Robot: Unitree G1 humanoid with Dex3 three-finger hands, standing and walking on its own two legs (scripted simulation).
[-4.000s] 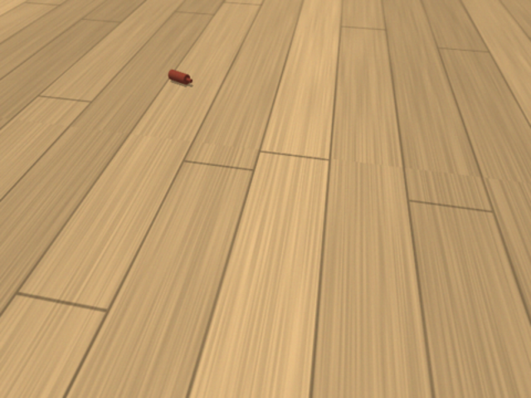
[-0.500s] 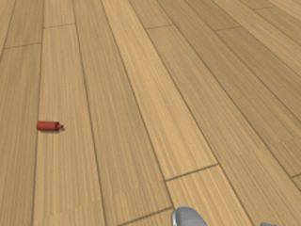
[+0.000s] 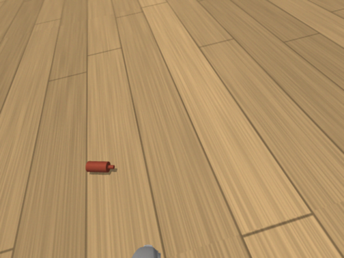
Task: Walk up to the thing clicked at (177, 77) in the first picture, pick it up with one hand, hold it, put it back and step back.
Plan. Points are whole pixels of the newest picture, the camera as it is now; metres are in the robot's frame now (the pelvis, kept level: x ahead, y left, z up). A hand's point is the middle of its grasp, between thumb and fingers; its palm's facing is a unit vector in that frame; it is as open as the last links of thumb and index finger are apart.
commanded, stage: walk up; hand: left
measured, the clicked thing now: (101, 166) +0.76 +0.58 -0.71
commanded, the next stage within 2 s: none
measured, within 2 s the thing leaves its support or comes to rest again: neither
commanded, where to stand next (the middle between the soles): +0.29 +0.42 m, yaw -5 degrees
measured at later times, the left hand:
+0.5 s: hand (20, 244) +0.19 +0.44 -0.12, palm faces -0.05 -0.84 -0.55, open 7.4 cm
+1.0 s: hand out of the picture +0.21 +0.69 -0.14, palm faces -0.05 -0.84 -0.54, open 7.4 cm
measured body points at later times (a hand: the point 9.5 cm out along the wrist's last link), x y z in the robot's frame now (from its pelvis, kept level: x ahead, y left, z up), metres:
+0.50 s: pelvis +0.10 +0.16 -0.01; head +0.13 +0.11 +0.44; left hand +0.19 +0.49 -0.08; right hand +0.13 -0.16 -0.15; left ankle +0.07 +0.25 -0.66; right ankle +0.18 +0.05 -0.71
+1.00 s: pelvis +0.15 +0.37 +0.00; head +0.18 +0.37 +0.45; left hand +0.22 +0.73 -0.10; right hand +0.18 +0.04 -0.11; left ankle +0.15 +0.46 -0.71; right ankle +0.20 +0.23 -0.66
